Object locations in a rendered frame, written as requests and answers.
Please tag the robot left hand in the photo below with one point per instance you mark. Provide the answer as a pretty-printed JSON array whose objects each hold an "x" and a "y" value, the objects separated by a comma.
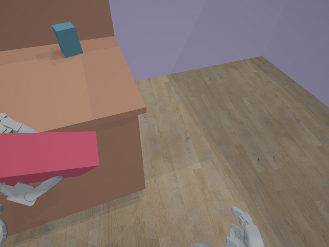
[{"x": 23, "y": 193}]

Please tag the table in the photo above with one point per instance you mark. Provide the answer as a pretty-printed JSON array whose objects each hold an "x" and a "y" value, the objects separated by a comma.
[{"x": 93, "y": 91}]

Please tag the sponge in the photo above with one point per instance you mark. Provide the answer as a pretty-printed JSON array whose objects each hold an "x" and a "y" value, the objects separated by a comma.
[{"x": 37, "y": 157}]

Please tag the robot right hand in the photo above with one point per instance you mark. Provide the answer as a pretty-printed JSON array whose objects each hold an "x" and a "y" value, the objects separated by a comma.
[{"x": 249, "y": 237}]

